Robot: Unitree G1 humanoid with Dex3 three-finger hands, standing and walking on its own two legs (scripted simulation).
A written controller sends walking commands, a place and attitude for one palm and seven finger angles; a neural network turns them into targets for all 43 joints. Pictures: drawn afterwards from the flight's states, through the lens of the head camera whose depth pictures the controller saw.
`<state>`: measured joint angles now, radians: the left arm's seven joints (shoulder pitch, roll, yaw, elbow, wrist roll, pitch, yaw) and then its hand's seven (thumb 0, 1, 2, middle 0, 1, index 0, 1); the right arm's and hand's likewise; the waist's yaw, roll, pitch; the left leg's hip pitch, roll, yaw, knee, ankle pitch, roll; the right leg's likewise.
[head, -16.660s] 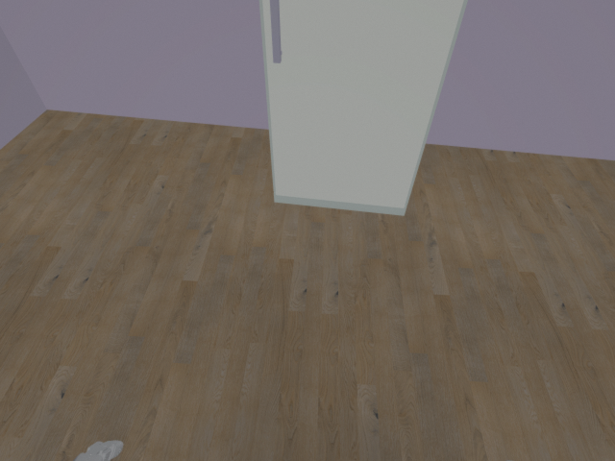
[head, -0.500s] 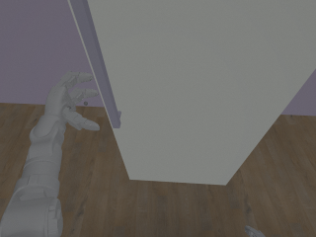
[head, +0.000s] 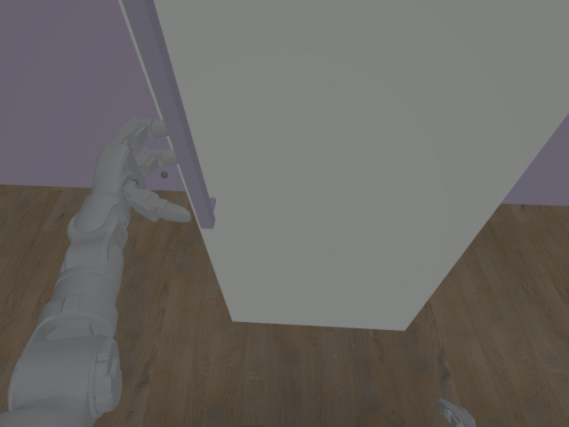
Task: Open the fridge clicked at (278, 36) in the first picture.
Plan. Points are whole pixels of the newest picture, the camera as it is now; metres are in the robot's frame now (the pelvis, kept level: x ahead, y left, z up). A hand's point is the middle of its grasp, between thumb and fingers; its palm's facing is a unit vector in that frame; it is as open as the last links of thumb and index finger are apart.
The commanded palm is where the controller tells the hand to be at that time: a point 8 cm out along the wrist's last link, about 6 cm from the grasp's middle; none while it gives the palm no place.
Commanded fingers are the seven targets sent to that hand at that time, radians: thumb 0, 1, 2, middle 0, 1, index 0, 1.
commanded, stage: feel for the door with the fingertips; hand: left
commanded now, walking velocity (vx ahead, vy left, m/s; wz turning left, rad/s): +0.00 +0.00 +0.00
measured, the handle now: (179, 108) +0.48 +0.15 +0.20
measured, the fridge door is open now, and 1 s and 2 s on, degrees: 0 0 0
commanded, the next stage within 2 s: slide the fingers in behind the handle in 0.32 s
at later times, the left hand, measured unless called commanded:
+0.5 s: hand (168, 167) +0.44 +0.18 +0.13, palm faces -0.06 -1.00 -0.03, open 13.7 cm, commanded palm +0.42 +0.23 +0.13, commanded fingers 0.00 -0.50 0.30 -0.30 -1.20 -0.30 -1.20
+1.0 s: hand (175, 176) +0.43 +0.16 +0.12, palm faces -0.06 -1.00 -0.02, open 14.0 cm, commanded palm +0.40 +0.21 +0.13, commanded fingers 0.00 -0.50 0.30 -0.30 -1.20 -0.30 -1.20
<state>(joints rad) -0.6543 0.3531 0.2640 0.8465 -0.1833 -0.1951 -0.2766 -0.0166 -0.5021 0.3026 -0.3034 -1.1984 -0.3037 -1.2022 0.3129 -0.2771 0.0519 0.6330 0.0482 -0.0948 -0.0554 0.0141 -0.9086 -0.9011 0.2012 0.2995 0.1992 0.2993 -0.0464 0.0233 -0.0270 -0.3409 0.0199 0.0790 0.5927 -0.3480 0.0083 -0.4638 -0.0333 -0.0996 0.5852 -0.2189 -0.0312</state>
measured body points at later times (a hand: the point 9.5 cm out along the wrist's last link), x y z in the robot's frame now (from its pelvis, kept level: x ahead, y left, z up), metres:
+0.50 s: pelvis -0.01 +0.00 +0.00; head +0.05 -0.01 +0.44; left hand +0.44 +0.23 +0.13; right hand +0.06 -0.26 -0.12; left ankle -0.03 +0.11 -0.73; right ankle +0.05 -0.10 -0.73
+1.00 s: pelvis +0.00 +0.00 +0.00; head +0.04 -0.01 +0.45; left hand +0.42 +0.22 +0.13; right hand +0.10 -0.25 -0.11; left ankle -0.03 +0.11 -0.73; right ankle +0.05 -0.10 -0.73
